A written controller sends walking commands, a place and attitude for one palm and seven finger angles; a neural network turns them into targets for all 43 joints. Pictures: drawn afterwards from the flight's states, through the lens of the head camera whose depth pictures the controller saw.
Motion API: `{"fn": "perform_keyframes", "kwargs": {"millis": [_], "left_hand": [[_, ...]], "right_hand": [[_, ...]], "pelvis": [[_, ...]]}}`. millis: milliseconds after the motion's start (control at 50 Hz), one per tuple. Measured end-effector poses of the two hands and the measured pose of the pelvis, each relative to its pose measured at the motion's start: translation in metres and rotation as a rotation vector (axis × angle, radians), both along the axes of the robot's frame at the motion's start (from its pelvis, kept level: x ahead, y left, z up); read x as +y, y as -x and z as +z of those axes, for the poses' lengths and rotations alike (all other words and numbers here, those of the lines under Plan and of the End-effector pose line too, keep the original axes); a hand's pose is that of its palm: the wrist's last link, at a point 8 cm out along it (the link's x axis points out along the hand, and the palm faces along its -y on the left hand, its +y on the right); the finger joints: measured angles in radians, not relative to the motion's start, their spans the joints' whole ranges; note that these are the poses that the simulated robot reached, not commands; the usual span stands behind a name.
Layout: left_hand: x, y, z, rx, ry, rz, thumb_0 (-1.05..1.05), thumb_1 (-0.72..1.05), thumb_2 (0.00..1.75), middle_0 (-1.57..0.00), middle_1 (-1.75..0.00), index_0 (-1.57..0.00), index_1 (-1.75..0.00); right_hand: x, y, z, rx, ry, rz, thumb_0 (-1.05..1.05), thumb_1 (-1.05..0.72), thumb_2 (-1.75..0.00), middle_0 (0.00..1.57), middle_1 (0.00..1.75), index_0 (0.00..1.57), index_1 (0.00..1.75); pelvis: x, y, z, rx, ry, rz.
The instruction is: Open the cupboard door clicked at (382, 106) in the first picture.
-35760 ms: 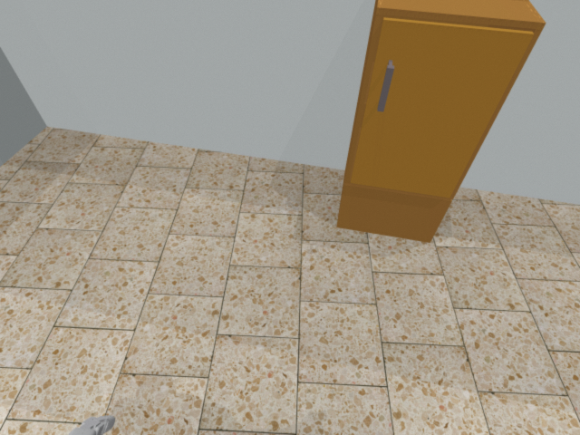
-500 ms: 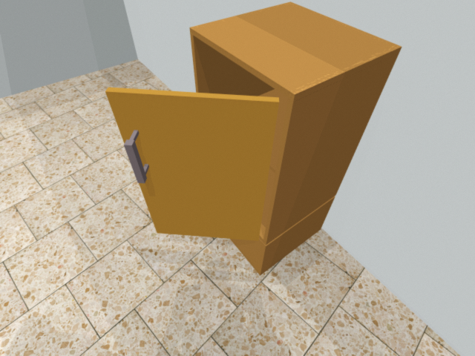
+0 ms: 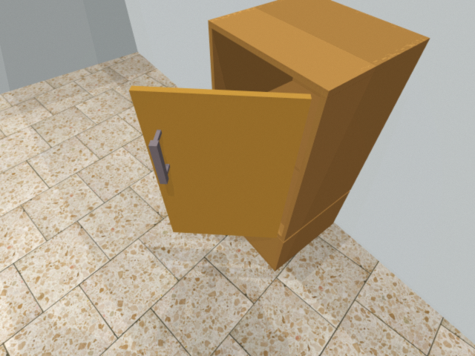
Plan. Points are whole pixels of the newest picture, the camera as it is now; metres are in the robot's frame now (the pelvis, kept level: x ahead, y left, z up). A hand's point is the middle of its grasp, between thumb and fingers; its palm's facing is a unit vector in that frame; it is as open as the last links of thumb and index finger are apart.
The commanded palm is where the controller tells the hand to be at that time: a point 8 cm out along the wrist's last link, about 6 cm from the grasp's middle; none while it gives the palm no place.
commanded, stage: come to a stop and stand still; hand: left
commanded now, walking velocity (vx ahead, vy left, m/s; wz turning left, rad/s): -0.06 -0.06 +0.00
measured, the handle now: (161, 157) +0.55 +0.22 -0.04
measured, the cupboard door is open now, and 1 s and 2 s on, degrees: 49 49 49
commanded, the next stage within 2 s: look again from close up in 0.72 s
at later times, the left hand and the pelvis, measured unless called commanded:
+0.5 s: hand out of the picture +0.00 +0.15 -0.17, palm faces +0.02 -0.99 -0.16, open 7.3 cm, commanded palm none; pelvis +0.02 -0.01 +0.01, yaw +0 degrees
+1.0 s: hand out of the picture +0.03 +0.16 -0.17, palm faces +0.01 -0.98 -0.20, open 7.3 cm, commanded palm none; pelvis +0.03 -0.01 +0.00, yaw +0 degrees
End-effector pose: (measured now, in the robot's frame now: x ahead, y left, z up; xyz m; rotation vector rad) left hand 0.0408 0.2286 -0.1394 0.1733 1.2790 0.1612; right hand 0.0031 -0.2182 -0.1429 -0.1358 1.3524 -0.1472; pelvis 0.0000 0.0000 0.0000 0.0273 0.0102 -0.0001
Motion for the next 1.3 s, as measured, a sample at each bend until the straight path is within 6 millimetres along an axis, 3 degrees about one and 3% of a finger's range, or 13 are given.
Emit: {"fn": "perform_keyframes", "kwargs": {"millis": [100, 220, 440, 620, 820, 1060, 1300], "left_hand": [[-0.005, -0.014, 0.004, -0.017, 0.004, -0.014, 0.0, 0.94, 0.9, -0.2, -0.3, -0.2, -0.3], [-0.007, -0.011, 0.003, 0.015, 0.012, -0.015, 0.0, 0.95, 0.9, -0.2, -0.3, -0.2, -0.3], [-0.024, 0.033, -0.003, 0.144, 0.055, 0.024, 0.0, 0.93, 0.9, -0.2, -0.3, -0.2, -0.3], [-0.035, 0.058, -0.004, 0.181, 0.065, 0.042, 0.0, 0.91, 0.9, -0.2, -0.3, -0.21, -0.3], [-0.027, 0.041, 0.001, 0.133, 0.032, 0.034, 0.0, 0.91, 0.9, -0.2, -0.3, -0.2, -0.3], [-0.025, 0.016, 0.002, 0.094, 0.015, 0.008, 0.0, 0.92, 0.9, -0.2, -0.3, -0.2, -0.3], [-0.035, 0.017, 0.001, 0.111, 0.025, 0.008, 0.0, 0.92, 0.9, -0.2, -0.3, -0.2, -0.3]], "right_hand": [[0.01, 0.013, 0.0, 0.051, -0.025, -0.032, 0.0, -0.91, -0.9, 0.2, 0.3, 0.2, 0.3], [0.015, 0.022, 0.004, 0.085, -0.037, -0.044, 0.0, -0.91, -0.9, 0.2, 0.3, 0.2, 0.3], [0.009, 0.018, 0.008, 0.117, -0.021, -0.03, 0.0, -0.9, -0.9, 0.2, 0.3, 0.2, 0.3], [-0.001, -0.01, -0.003, 0.04, -0.013, 0.024, 0.0, -0.91, -0.9, 0.2, 0.3, 0.2, 0.3], [-0.008, -0.026, -0.005, -0.006, -0.012, 0.03, 0.01, -0.93, -0.9, 0.2, 0.3, 0.2, 0.3], [-0.012, -0.016, -0.001, 0.038, -0.019, 0.018, 0.0, -0.91, -0.9, 0.2, 0.3, 0.2, 0.3], [-0.014, -0.011, 0.0, 0.068, -0.025, 0.005, 0.0, -0.9, -0.9, 0.2, 0.3, 0.2, 0.3]], "pelvis": [[-0.001, -0.007, 0.004, -0.02, 0.019, -0.007], [-0.004, -0.013, 0.008, -0.022, 0.023, -0.007], [-0.008, -0.02, 0.01, -0.017, 0.024, -0.001], [-0.003, -0.02, 0.002, -0.008, 0.039, 0.018], [-0.006, -0.024, 0.003, -0.029, 0.023, 0.003], [-0.015, -0.026, 0.005, -0.028, 0.018, -0.003], [-0.023, -0.029, 0.006, -0.029, 0.017, -0.005]]}}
